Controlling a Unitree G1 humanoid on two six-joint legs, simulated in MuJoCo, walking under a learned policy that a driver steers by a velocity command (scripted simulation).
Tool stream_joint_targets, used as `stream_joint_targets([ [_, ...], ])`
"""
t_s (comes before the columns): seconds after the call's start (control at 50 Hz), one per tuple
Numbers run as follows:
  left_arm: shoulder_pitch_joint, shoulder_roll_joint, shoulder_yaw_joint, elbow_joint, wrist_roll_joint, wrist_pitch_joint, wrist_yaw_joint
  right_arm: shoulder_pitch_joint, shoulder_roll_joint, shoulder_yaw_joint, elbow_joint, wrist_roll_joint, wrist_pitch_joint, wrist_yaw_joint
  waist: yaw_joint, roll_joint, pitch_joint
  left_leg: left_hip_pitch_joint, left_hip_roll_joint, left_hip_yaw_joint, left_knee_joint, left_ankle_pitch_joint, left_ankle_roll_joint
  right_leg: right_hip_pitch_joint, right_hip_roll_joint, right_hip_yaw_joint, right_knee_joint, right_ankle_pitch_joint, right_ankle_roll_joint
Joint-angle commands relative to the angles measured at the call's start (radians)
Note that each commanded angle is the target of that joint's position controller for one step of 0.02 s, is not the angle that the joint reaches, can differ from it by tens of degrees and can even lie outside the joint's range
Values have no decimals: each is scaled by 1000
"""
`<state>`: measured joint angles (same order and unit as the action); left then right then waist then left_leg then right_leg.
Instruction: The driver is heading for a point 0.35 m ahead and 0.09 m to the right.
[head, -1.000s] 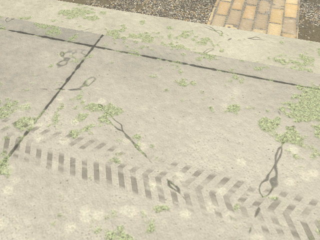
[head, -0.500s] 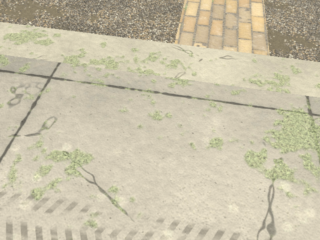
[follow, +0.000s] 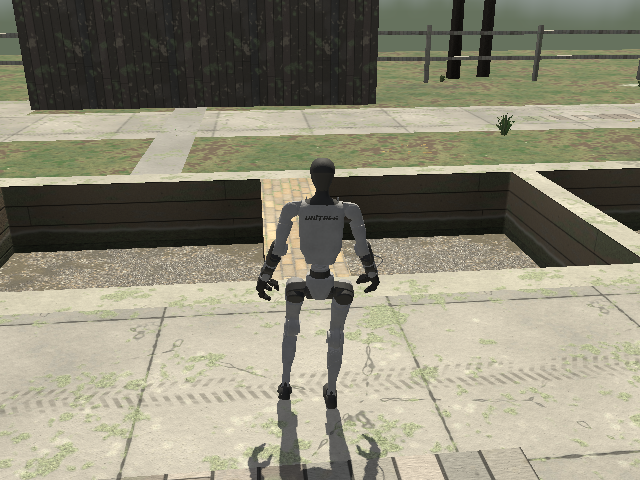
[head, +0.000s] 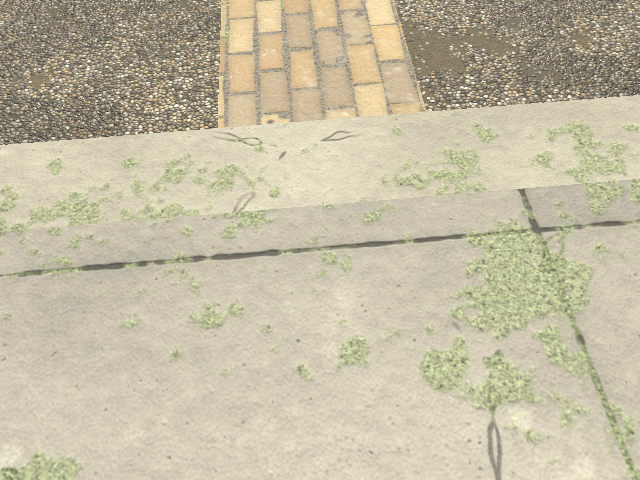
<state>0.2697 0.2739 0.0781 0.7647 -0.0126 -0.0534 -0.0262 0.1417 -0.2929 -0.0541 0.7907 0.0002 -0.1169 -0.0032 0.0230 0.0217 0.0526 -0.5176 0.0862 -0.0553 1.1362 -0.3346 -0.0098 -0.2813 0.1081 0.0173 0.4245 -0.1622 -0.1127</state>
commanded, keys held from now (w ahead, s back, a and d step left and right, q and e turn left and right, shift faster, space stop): w+e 0.24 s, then no key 0.76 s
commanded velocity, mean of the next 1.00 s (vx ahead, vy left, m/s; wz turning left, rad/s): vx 0.23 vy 0.00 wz -0.27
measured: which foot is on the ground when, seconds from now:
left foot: up 0.00-0.28, down 0.30-1.00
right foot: down 0.00-0.32, up 0.34-0.66, down 0.68-1.00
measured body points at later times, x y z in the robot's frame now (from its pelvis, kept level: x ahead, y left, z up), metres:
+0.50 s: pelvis +0.25 +0.05 +0.00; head +0.29 +0.05 +0.45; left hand +0.43 +0.30 -0.12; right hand +0.33 -0.23 -0.11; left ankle +0.33 +0.14 -0.74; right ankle +0.19 -0.08 -0.67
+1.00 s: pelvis +0.32 +0.01 -0.01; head +0.33 +0.00 +0.44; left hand +0.52 +0.21 -0.11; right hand +0.36 -0.27 -0.14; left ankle +0.33 +0.14 -0.74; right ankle +0.30 -0.11 -0.74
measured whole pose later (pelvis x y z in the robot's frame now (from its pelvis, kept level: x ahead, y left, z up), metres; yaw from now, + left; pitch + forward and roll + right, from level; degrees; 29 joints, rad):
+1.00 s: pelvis +0.32 +0.01 -0.01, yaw -14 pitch -1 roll +1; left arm 0.17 0.22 0.03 0.73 0.01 0.01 0.02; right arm 0.17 -0.26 -0.02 0.90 -0.01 -0.01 0.00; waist -0.02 0.00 0.03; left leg -0.20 0.02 0.02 0.53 -0.31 -0.02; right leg -0.26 0.01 0.05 0.57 -0.29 0.00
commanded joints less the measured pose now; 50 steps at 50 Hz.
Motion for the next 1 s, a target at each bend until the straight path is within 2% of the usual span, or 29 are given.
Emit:
stream_joint_targets([
  [0.02,-21,149,35,-84,-1,-22,20,24,-85,-26,-62,-17,10,-5,-40,-40,-85,-95,24,-3,-122,92,-38,91,-256,286,-208,300,-193],
  [0.06,11,168,40,-78,-5,-18,34,-56,-66,-18,-91,-17,14,-7,-15,-54,-61,-103,2,7,-275,215,-59,60,-224,246,-208,286,-167],
  [0.12,49,167,41,-71,-10,-7,42,-159,-43,-7,-123,-8,8,3,30,-94,-51,-33,-49,14,-501,395,-60,31,-182,221,-188,178,-117],
  [0.16,81,170,41,-60,-12,-2,43,-208,-52,-8,-144,3,2,11,52,-106,-47,1,-70,10,-570,438,-55,42,-196,259,-173,126,-105],
  [0.2,103,161,40,-51,-16,3,45,-227,-75,-15,-159,7,-7,20,55,-112,-47,2,-78,-15,-624,409,-40,104,-220,315,-121,93,-97],
  [0.24,101,160,40,-52,-14,9,50,-211,-100,-24,-161,8,-17,27,38,-129,-50,25,-82,-29,-656,336,-16,161,-246,377,-61,93,-86],
  [0.26,88,160,41,-53,-9,14,53,-175,-112,-30,-152,3,-21,28,18,-149,-51,50,-85,-18,-670,302,2,186,-247,383,-15,170,-72],
  [0.28,70,146,37,-59,-6,20,55,-102,-123,-39,-131,-8,-28,25,-20,-155,-82,142,-98,12,-715,331,28,197,-216,366,66,286,-46],
  [0.3,61,109,24,-71,-1,20,54,-13,-150,-48,-118,-29,-36,21,-62,-138,-167,313,-45,-11,-716,442,71,168,-157,321,221,355,-5],
  [0.32,93,63,5,-98,21,16,57,114,-213,-60,-112,-52,-37,18,-86,6,-326,610,142,-191,-634,716,152,0,-76,247,506,106,48],
  [0.34,279,33,-8,-90,-4,11,53,168,-242,-71,-76,-42,-17,27,-21,334,-455,872,356,-592,-684,748,345,-298,49,180,803,-518,114],
  [0.36,271,139,10,-56,-13,15,55,150,-154,-51,-96,-7,-5,31,-44,189,-405,812,345,-621,-721,563,321,-373,-25,225,915,-489,130],
  [0.38,144,178,22,-73,-12,26,57,96,-99,-33,-111,-3,5,27,-71,98,-274,686,294,-458,-728,565,281,-403,-50,195,938,-420,144],
  [0.4,74,171,21,-85,-2,37,61,41,-70,-17,-113,-13,14,28,-58,24,-200,556,242,-339,-742,640,257,-378,-81,163,900,-374,154],
  [0.42,40,151,20,-100,9,44,62,8,-51,-7,-105,-17,17,30,-36,23,-150,450,208,-269,-757,706,249,-343,-113,154,829,-342,157],
  [0.44,53,119,15,-100,7,53,59,-9,-44,-1,-94,-25,18,31,-5,51,-135,367,168,-204,-781,734,232,-265,-141,140,747,-326,155],
  [0.46,70,84,6,-95,4,59,59,-27,-41,0,-83,-28,18,33,12,82,-129,311,134,-145,-801,769,226,-204,-142,109,649,-308,161],
  [0.5,67,46,-9,-97,10,61,61,-49,-75,-9,-67,-26,23,29,20,112,-155,278,122,-85,-812,872,242,-114,-140,61,480,-260,175],
  [0.54,46,47,-14,-96,14,63,60,-46,-105,-17,-52,-14,34,23,11,113,-205,290,128,-64,-810,862,244,-32,-142,45,355,-152,175],
  [0.58,18,67,-10,-96,12,72,57,-35,-114,-16,-39,-5,47,20,-1,105,-213,295,134,-65,-814,722,238,19,-138,34,268,-79,167],
  [0.64,-18,71,-6,-98,23,81,53,-46,-94,-2,-23,6,63,21,11,88,-156,224,96,-62,-806,332,183,136,-122,11,65,42,126],
  [0.66,-43,83,-5,-111,34,81,55,-15,-65,9,-8,3,64,23,6,66,-131,191,67,-61,-799,193,133,175,-150,50,-3,97,104],
  [0.68,-56,124,0,-130,40,80,61,13,-39,21,-4,-16,62,25,-15,-3,-136,149,24,-34,-752,66,78,229,-239,144,-13,221,70],
  [0.7,-100,172,8,-135,33,84,66,100,-29,22,9,-25,59,29,-90,-132,-126,144,-59,39,-731,-36,36,192,-283,186,10,182,19],
  [0.72,-114,109,-2,-126,29,81,58,80,-22,28,14,-27,66,23,-71,-162,-128,244,-63,68,-724,16,11,84,-249,164,-7,-23,19],
  [0.74,-127,76,-10,-129,32,76,51,37,-49,22,12,-24,72,19,-49,-134,-76,245,-65,67,-714,55,4,44,-207,142,-9,-78,43],
  [0.78,-120,83,-11,-123,35,62,46,30,-64,19,20,-20,82,9,-41,-113,-57,239,-56,59,-699,111,12,44,-184,121,14,20,71],
  [0.88,-97,79,-11,-106,25,49,50,34,-62,19,43,-12,84,5,-36,-68,-99,275,-42,52,-677,222,11,98,-176,107,74,212,67],
  [1.0,-105,73,-10,-84,22,51,48,28,-66,16,80,-7,99,-3,-39,-36,-102,309,-37,49,-668,252,3,103,-167,100,79,256,62],
])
